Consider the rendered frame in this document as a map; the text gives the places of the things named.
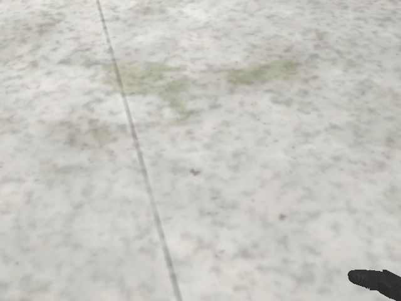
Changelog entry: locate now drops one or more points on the robot right hand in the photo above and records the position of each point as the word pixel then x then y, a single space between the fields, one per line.
pixel 386 282

